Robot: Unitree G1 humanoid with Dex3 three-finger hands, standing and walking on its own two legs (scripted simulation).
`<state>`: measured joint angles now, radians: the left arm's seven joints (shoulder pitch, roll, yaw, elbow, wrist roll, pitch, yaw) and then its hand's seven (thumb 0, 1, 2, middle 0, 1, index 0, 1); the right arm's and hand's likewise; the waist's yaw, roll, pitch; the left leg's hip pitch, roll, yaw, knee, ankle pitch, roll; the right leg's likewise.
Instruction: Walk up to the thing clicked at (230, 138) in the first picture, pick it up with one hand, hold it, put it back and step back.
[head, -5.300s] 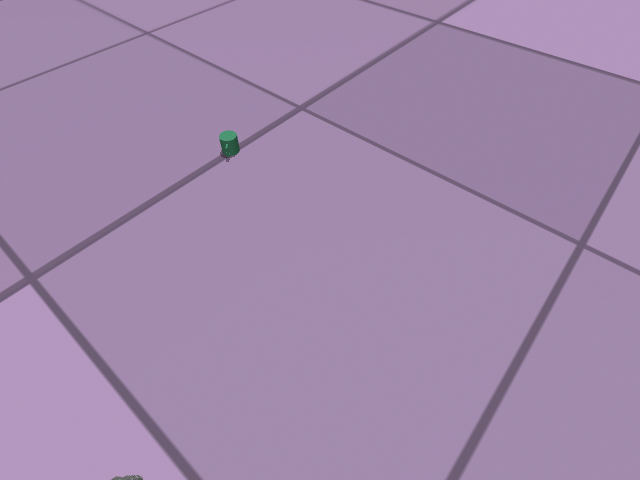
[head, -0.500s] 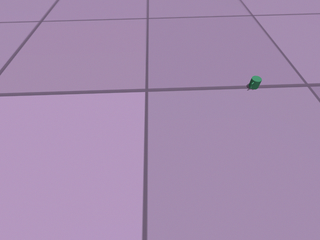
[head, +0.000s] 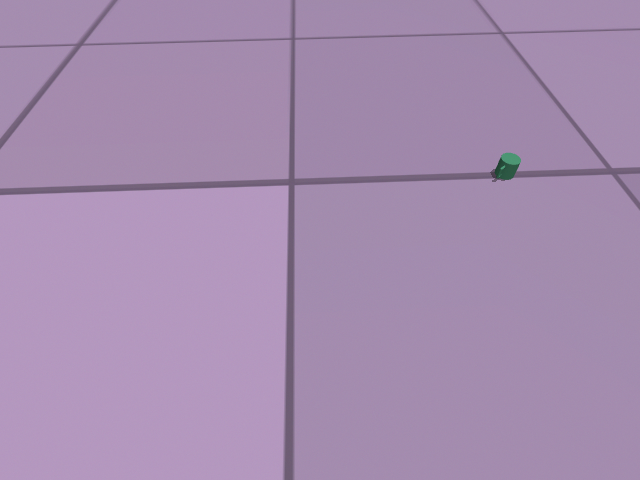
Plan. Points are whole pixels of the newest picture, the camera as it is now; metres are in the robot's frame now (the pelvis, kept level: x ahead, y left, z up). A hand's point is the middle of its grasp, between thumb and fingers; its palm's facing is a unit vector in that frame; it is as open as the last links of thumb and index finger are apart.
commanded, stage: stand
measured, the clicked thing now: (505, 167) +1.50 -0.82 -0.74
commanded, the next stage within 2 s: walk up in 0.34 s
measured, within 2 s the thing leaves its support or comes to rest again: neither
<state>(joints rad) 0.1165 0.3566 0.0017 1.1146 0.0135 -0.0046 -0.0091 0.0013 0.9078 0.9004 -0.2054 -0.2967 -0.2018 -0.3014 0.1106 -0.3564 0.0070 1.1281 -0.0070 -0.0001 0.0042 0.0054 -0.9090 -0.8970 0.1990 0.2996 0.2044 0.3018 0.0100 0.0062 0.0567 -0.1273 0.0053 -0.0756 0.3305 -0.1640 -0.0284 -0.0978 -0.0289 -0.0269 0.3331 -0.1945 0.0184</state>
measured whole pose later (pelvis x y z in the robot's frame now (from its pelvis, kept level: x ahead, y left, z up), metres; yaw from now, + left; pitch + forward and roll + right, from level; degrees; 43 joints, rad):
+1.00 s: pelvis -0.01 +0.00 -0.02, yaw -19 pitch -2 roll +0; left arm 0.27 0.36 0.03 0.83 0.03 -0.02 0.01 0.00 0.90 0.90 -0.21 -0.30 -0.20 -0.30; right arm 0.16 -0.40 -0.06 0.88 -0.02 0.06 0.01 0.01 -0.91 -0.90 0.20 0.30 0.20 0.30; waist 0.02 0.05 0.15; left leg -0.38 0.03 -0.02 0.90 -0.51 0.00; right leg -0.28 0.03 0.06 0.61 -0.30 -0.02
